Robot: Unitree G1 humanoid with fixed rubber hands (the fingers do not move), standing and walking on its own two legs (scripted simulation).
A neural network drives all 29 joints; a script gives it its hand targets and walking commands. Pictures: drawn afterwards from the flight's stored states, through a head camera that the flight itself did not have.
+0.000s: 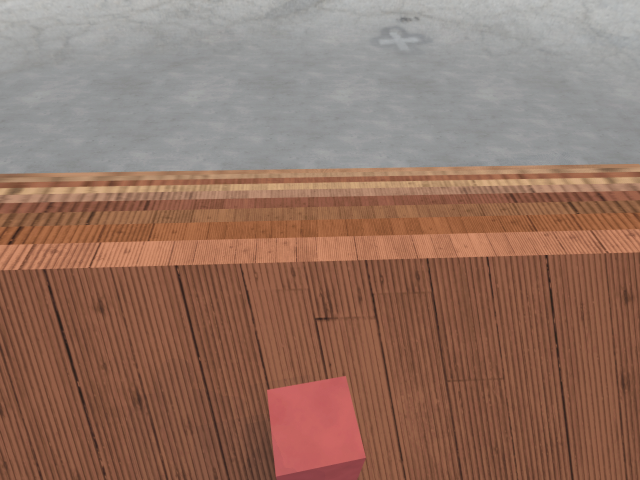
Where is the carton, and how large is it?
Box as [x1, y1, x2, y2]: [267, 376, 365, 479]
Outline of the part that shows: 345,376 267,390 276,479 357,478 365,456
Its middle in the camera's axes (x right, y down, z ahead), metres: -0.01 +0.53 +1.05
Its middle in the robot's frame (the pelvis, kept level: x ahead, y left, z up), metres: +0.38 +0.01 -0.65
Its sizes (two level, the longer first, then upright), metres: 0.210 0.200 0.250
